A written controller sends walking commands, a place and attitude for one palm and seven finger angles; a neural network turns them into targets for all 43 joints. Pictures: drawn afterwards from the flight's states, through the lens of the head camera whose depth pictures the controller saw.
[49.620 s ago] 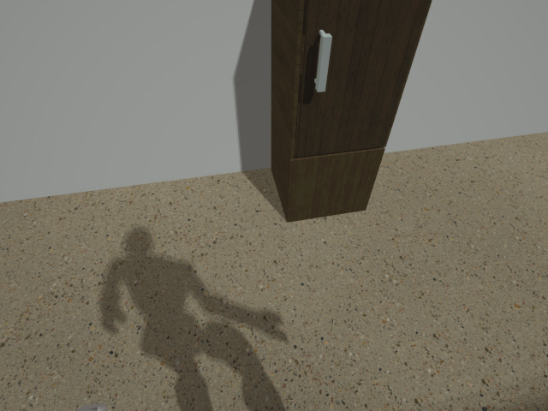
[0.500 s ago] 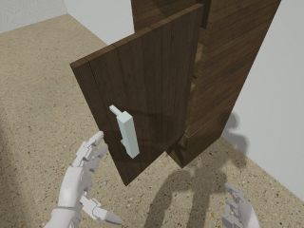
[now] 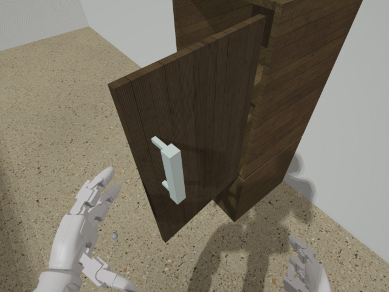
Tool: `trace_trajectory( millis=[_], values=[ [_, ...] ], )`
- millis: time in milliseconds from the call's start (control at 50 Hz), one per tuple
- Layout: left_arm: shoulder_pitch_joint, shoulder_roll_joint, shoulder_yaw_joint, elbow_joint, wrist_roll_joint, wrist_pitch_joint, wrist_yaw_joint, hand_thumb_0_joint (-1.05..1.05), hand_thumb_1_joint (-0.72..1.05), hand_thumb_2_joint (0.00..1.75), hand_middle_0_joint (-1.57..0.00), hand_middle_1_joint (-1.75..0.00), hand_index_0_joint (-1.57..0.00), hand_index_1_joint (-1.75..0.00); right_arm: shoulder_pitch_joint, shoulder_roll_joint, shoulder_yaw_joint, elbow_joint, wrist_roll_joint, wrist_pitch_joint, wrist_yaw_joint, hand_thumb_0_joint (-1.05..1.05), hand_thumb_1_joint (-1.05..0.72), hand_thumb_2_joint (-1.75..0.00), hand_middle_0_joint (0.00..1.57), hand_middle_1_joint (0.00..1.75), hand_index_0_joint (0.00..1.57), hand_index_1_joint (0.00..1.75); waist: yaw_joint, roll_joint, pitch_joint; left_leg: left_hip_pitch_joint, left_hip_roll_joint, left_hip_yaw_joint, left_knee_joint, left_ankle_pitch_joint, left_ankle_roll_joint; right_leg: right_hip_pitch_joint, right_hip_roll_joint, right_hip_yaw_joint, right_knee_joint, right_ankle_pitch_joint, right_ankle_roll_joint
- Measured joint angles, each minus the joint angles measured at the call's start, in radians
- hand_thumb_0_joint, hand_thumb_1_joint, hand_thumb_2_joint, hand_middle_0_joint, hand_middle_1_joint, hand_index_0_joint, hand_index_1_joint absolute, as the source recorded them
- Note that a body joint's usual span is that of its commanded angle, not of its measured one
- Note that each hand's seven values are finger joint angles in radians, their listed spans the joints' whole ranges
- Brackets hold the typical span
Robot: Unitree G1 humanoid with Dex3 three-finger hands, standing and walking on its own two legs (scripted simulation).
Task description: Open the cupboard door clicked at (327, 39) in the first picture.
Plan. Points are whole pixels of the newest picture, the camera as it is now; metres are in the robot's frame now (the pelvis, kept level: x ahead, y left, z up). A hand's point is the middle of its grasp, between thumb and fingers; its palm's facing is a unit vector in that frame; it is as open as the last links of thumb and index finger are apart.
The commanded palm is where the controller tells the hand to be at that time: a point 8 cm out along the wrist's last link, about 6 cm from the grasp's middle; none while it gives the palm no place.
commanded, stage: draw the hand back to the body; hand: left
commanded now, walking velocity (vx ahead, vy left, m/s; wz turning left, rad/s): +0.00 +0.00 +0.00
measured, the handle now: (168, 171) +0.34 +0.08 +0.08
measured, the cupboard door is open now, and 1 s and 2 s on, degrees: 96 96 96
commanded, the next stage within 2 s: step back with the hand held close in 1.32 s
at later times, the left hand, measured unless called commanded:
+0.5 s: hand (58, 229) +0.19 +0.22 +0.14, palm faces +0.25 -0.90 -0.35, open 14.3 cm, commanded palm +0.15 +0.27 +0.16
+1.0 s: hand (6, 193) +0.21 +0.27 +0.20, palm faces +0.45 -0.79 -0.41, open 8.5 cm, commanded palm +0.17 +0.31 +0.21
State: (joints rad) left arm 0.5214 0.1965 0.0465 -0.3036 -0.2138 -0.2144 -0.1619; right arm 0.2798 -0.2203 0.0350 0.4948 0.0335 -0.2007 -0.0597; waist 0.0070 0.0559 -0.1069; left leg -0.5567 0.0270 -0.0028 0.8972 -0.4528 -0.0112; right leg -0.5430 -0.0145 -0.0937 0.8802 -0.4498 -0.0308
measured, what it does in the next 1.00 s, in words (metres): stands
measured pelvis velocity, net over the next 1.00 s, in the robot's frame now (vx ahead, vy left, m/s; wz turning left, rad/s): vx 0.02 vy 0.01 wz -0.02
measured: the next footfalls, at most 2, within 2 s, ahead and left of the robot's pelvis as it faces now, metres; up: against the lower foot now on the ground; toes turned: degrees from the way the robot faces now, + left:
none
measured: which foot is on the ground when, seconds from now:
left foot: down 0.00-1.00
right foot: down 0.00-1.00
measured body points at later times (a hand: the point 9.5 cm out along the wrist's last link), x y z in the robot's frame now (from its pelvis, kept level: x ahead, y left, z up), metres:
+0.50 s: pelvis +0.01 +0.01 +0.03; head -0.01 -0.01 +0.48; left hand +0.17 +0.26 +0.16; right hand +0.19 -0.20 -0.04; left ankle +0.00 +0.13 -0.69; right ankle +0.00 -0.10 -0.69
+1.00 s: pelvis +0.02 +0.01 +0.05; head +0.00 -0.01 +0.50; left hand +0.18 +0.31 +0.22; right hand +0.21 -0.21 -0.04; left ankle +0.00 +0.13 -0.69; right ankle +0.00 -0.10 -0.69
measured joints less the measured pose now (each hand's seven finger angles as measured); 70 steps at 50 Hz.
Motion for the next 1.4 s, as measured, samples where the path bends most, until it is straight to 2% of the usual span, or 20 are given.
trace_trajectory(
  millis=[260, 320, 380, 440, 540, 780, 980, 1060, 1220, 1400],
  values=[
    [0.028, 0.032, 0.061, -0.073, -0.034, 0.078, -0.043, -0.01, -0.47, 0.31, -0.16, -0.30, -0.15, -0.30, -0.017, -0.011, 0.014, 0.020, 0.009, -0.031, -0.012, 0.02, -0.91, -0.90, 0.20, 0.30, 0.20, 0.30, 0.024, 0.005, 0.010, 0.088, -0.009, -0.005, -0.057, 0.021, 0.012, 0.100, -0.006, -0.006, -0.074, 0.027, 0.014],
    [0.025, 0.075, 0.061, -0.098, 0.065, 0.115, 0.069, -0.01, -0.42, 0.34, -0.16, -0.30, -0.16, -0.30, -0.025, -0.004, 0.015, 0.035, -0.007, -0.017, -0.031, 0.02, -0.91, -0.90, 0.20, 0.30, 0.20, 0.30, 0.039, -0.001, 0.025, 0.136, -0.007, 0.002, -0.098, 0.036, 0.011, 0.144, -0.002, 0.001, -0.114, 0.044, 0.014],
    [0.042, 0.087, 0.067, -0.117, 0.128, 0.141, 0.174, -0.01, -0.34, 0.37, -0.16, -0.30, -0.16, -0.30, -0.032, 0.002, 0.017, 0.046, -0.016, 0.002, -0.038, 0.02, -0.91, -0.90, 0.20, 0.30, 0.20, 0.30, 0.035, 0.000, 0.044, 0.191, -0.007, 0.006, -0.156, 0.060, 0.013, 0.199, 0.000, 0.004, -0.174, 0.071, 0.016],
    [0.056, 0.085, 0.068, -0.121, 0.160, 0.152, 0.231, -0.01, -0.25, 0.41, -0.16, -0.30, -0.16, -0.30, -0.034, 0.002, 0.019, 0.060, -0.023, 0.013, -0.039, 0.02, -0.91, -0.90, 0.20, 0.30, 0.20, 0.30, 0.036, 0.004, 0.063, 0.245, -0.011, 0.011, -0.217, 0.086, 0.016, 0.251, -0.001, 0.008, -0.233, 0.098, 0.019],
    [0.040, 0.094, 0.085, -0.100, 0.181, 0.152, 0.269, -0.01, -0.09, 0.48, -0.17, -0.30, -0.17, -0.30, -0.042, 0.002, 0.022, 0.099, -0.032, 0.025, -0.042, 0.02, -0.91, -0.90, 0.20, 0.30, 0.20, 0.30, 0.043, 0.005, 0.095, 0.326, -0.018, 0.018, -0.307, 0.125, 0.020, 0.327, -0.004, 0.014, -0.316, 0.134, 0.023],
    [-0.009, 0.123, 0.191, -0.081, 0.175, 0.141, 0.278, 0.00, 0.32, 0.65, -0.19, -0.30, -0.19, -0.30, -0.072, 0.000, 0.006, 0.152, -0.041, 0.051, -0.028, 0.02, -0.91, -0.90, 0.20, 0.30, 0.20, 0.30, 0.054, 0.008, 0.122, 0.449, -0.020, 0.033, -0.448, 0.178, 0.019, 0.438, 0.000, 0.028, -0.442, 0.184, 0.024],
    [-0.060, 0.145, 0.279, -0.059, 0.160, 0.136, 0.276, 0.01, 0.66, 0.80, -0.20, -0.30, -0.20, -0.30, -0.095, -0.009, -0.013, 0.164, -0.041, 0.074, -0.024, 0.02, -0.91, -0.90, 0.20, 0.30, 0.20, 0.30, 0.065, 0.012, 0.130, 0.490, -0.013, 0.036, -0.492, 0.194, 0.014, 0.479, 0.009, 0.031, -0.490, 0.204, 0.020],
    [-0.071, 0.137, 0.290, -0.048, 0.157, 0.133, 0.275, 0.01, 0.77, 0.85, -0.21, -0.30, -0.21, -0.30, -0.098, -0.012, -0.018, 0.165, -0.039, 0.082, -0.020, 0.02, -0.91, -0.90, 0.20, 0.30, 0.20, 0.30, 0.065, 0.014, 0.132, 0.498, -0.011, 0.037, -0.502, 0.200, 0.012, 0.487, 0.011, 0.031, -0.501, 0.210, 0.018],
    [-0.071, 0.127, 0.267, -0.037, 0.158, 0.139, 0.265, 0.01, 0.87, 0.89, -0.21, -0.30, -0.21, -0.30, -0.096, -0.009, -0.020, 0.171, -0.041, 0.086, -0.021, 0.02, -0.91, -0.90, 0.20, 0.30, 0.20, 0.30, 0.064, 0.010, 0.140, 0.504, -0.005, 0.038, -0.511, 0.208, 0.009, 0.493, 0.018, 0.032, -0.514, 0.221, 0.014],
    [-0.066, 0.134, 0.276, -0.044, 0.157, 0.129, 0.265, 0.01, 0.89, 0.90, -0.21, -0.30, -0.21, -0.30, -0.090, -0.003, -0.021, 0.182, -0.042, 0.077, -0.021, 0.02, -0.91, -0.90, 0.20, 0.30, 0.20, 0.30, 0.061, 0.011, 0.143, 0.506, -0.001, 0.039, -0.516, 0.216, 0.007, 0.496, 0.022, 0.033, -0.524, 0.231, 0.012]
  ],
)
